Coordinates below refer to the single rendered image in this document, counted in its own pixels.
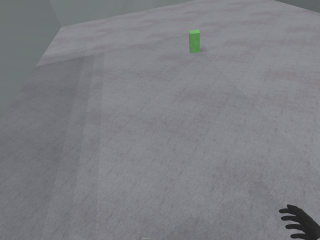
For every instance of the carton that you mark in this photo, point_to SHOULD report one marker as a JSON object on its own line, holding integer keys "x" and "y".
{"x": 194, "y": 41}

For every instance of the robot right hand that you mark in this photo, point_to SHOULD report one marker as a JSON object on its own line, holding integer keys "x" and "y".
{"x": 310, "y": 228}

